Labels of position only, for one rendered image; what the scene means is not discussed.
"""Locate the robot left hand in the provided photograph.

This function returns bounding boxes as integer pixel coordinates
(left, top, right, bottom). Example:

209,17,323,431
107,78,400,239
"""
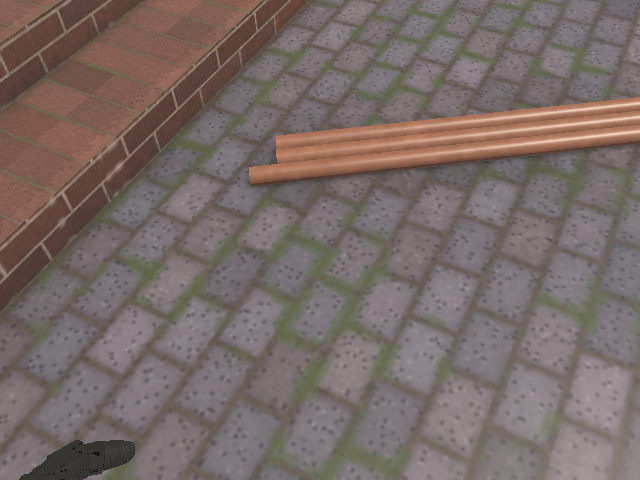
19,440,135,480

